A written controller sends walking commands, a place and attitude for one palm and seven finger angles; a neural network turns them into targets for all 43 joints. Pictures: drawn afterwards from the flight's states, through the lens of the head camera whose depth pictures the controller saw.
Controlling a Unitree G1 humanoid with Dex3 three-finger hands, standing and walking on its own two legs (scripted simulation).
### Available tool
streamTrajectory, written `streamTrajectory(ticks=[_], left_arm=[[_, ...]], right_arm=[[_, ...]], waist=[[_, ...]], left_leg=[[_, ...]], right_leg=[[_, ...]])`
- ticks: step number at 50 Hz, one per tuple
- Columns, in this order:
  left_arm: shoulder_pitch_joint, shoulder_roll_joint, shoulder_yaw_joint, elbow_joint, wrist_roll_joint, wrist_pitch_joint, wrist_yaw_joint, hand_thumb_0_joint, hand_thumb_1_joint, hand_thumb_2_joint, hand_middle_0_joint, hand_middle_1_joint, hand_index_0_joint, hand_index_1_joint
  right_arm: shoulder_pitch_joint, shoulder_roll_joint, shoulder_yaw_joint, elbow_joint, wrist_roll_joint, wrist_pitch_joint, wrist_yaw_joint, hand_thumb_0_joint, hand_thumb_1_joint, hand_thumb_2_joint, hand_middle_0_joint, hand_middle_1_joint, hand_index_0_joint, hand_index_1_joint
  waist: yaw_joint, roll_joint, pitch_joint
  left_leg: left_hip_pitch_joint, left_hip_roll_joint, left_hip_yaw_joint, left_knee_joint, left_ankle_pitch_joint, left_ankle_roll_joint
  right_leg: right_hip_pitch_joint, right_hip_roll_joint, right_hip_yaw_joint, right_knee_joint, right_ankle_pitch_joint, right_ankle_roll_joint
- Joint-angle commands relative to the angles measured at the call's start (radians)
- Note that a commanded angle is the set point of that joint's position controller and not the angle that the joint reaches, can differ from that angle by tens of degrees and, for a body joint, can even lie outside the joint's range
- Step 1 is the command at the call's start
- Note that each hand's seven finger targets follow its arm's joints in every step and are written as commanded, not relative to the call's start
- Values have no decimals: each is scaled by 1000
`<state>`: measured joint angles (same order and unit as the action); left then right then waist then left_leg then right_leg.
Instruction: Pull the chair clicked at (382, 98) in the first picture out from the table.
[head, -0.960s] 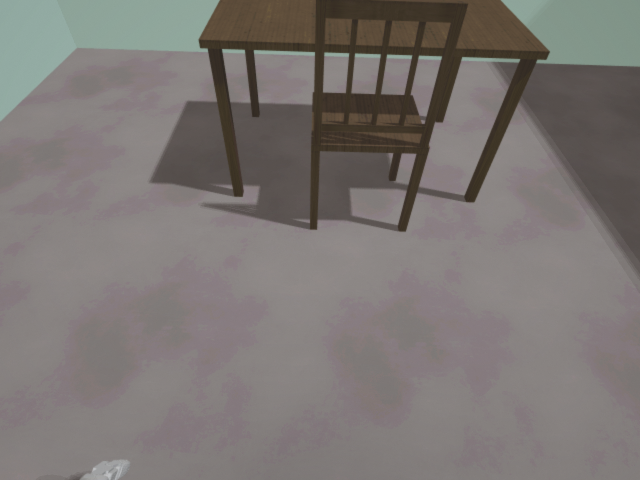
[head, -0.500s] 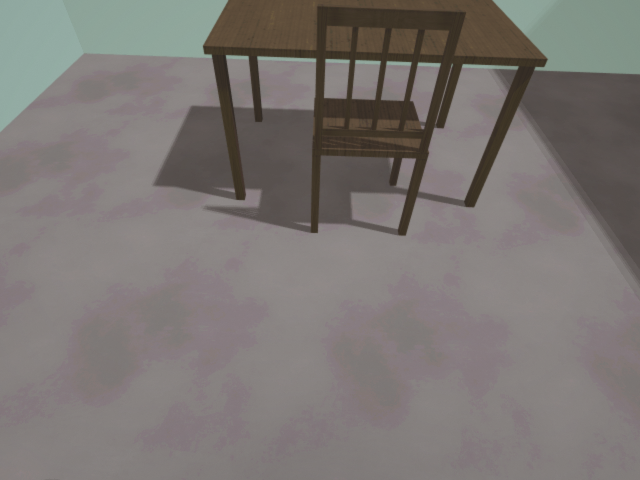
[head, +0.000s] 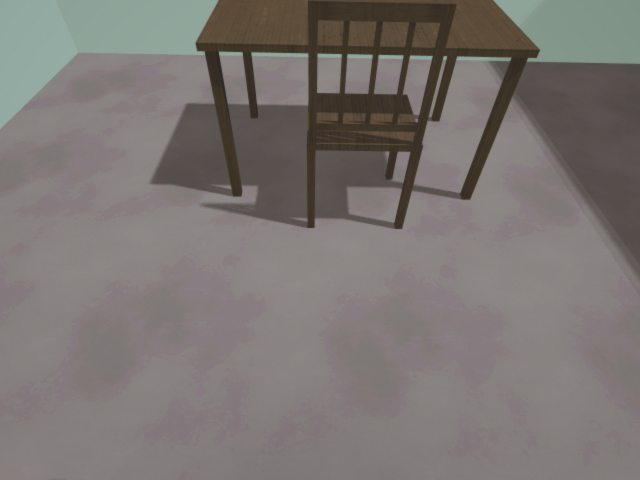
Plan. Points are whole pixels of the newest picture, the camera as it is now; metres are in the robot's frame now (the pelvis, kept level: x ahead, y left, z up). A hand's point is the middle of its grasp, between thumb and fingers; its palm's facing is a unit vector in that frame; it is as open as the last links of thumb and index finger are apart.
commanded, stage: look at it before walking up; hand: left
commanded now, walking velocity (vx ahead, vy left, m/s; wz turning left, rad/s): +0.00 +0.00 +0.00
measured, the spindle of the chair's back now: (373, 76) +1.27 -0.10 -0.08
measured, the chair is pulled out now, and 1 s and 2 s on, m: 0.00 0.00 0.00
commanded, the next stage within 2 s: walk to a spot facing it in 0.58 s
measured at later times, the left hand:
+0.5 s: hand out of the picture +0.08 +0.24 -0.16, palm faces -0.02 -0.94 -0.33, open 7.4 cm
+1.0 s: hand out of the picture +0.07 +0.20 -0.18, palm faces -0.12 -0.95 -0.28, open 7.4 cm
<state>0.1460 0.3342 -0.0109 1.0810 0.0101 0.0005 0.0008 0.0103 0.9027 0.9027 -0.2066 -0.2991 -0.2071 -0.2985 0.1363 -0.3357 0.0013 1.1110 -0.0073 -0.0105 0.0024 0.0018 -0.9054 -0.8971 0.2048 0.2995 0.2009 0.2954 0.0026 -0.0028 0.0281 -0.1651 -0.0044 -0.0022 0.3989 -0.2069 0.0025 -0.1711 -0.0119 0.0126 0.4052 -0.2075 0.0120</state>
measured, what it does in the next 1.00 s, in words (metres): stands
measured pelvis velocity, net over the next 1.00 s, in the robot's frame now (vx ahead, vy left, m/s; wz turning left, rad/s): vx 0.00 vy -0.02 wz -0.15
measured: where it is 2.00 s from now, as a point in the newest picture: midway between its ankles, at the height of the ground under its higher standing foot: outside the picture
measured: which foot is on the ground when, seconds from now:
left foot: down 0.00-1.00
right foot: down 0.00-1.00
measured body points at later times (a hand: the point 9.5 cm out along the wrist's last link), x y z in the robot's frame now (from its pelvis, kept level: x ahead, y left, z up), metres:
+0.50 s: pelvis +0.01 -0.01 +0.00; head +0.01 -0.01 +0.45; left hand +0.08 +0.29 -0.13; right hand +0.09 -0.30 -0.13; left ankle +0.01 +0.12 -0.74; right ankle +0.01 -0.13 -0.74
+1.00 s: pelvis +0.00 -0.02 -0.02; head +0.03 -0.02 +0.43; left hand +0.08 +0.25 -0.16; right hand +0.05 -0.28 -0.16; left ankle +0.01 +0.12 -0.74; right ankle +0.00 -0.12 -0.74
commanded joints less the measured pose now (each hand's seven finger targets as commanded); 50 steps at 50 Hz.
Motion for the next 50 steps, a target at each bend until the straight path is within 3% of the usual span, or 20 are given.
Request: streamTrajectory(ticks=[1, 9, 14, 35, 36, 38, 39, 42, 46, 48, 49, 50], left_arm=[[-38, 202, 42, -61, 1, -23, 11, 0, 900, 900, -200, -300, -200, -300], [-37, 201, 43, -57, 0, -25, 14, 0, 900, 900, -200, -300, -200, -300], [-35, 203, 41, -55, 1, -25, 13, 0, 900, 900, -200, -300, -200, -300], [-38, 206, 45, -56, 1, -25, 11, 0, 900, 900, -200, -300, -200, -300], [-39, 199, 46, -61, 2, -20, 11, 0, 900, 900, -200, -300, -200, -300], [4, 117, 36, -60, 0, 3, 15, 0, 900, 900, -200, -300, -200, -300], [18, 101, 35, -67, 1, 14, 15, 0, 900, 900, -200, -300, -200, -300], [33, 105, 49, -102, 5, 30, 11, 0, 900, 900, -200, -300, -200, -300], [46, 82, 62, -151, 8, 41, 0, 0, 900, 900, -200, -300, -200, -300], [67, 53, 68, -169, 9, 47, -4, 0, 900, 900, -200, -300, -200, -300], [77, 39, 72, -181, 9, 49, -7, 0, 900, 900, -200, -300, -200, -300], [87, 35, 77, -187, 8, 49, -9, 0, 900, 900, -200, -300, -200, -300]], right_arm=[[-50, -202, -39, -62, -1, -23, -11, 0, -900, -900, 200, 300, 200, 300], [-50, -200, -38, -58, 0, -25, -14, 0, -900, -900, 200, 300, 200, 300], [-61, -197, -38, -57, 0, -21, -13, 0, -900, -900, 200, 300, 200, 300], [-59, -203, -37, -58, 0, -24, -17, 0, -900, -900, 200, 300, 200, 300], [-53, -196, -40, -61, -1, -22, -19, 0, -900, -900, 200, 300, 200, 300], [-3, -105, -27, -59, -3, -7, -24, 0, -900, -900, 200, 300, 200, 300], [16, -86, -26, -63, -3, 2, -27, 0, -900, -900, 200, 300, 200, 300], [30, -106, -47, -101, -4, 16, -33, 0, -900, -900, 200, 300, 200, 300], [21, -126, -72, -153, -6, 22, -36, 0, -900, -900, 200, 300, 200, 300], [7, -132, -83, -173, -6, 17, -33, 0, -900, -900, 200, 300, 200, 300], [-3, -127, -87, -185, -8, 15, -32, 0, -900, -900, 200, 300, 200, 300], [-11, -119, -90, -195, -10, 14, -32, 0, -900, -900, 200, 300, 200, 300]], waist=[[-1, -5, -50], [-2, -1, -73], [0, 2, -36], [-1, -3, -68], [-2, 4, -58], [-8, 4, -57], [-9, -1, -50], [-11, 8, -39], [-8, 89, -42], [3, 175, -39], [9, 197, -43], [12, 195, -39]], left_leg=[[6, 115, -107, -79, 72, 29], [32, 122, -97, -71, 155, 27], [24, 118, -95, -79, 112, 24], [66, 130, -81, -81, 172, 20], [73, 133, -68, -66, 177, 18], [74, 137, -28, -21, 182, 3], [67, 140, -17, -9, 176, -1], [58, 162, -10, 19, 137, 8], [32, 246, -46, -2, 103, 55], [11, 340, -85, -35, 192, 123], [9, 366, -81, -30, 257, 151], [-25, 378, -60, -9, 279, 156]], right_leg=[[-1, -105, 100, -77, 36, -39], [28, -108, 90, -60, 140, -40], [4, -108, 99, -80, 101, -40], [26, -104, 101, -73, 181, -42], [9, -100, 107, -63, 201, -43], [-27, -98, 117, -21, 251, -36], [-43, -90, 123, 1, 259, -32], [-112, -65, 135, 65, 246, -35], [-183, -3, 87, 229, 138, -19], [-217, 23, 18, 407, -159, -1], [-222, 13, 0, 459, -257, 5], [-191, -11, 6, 455, -287, 0]])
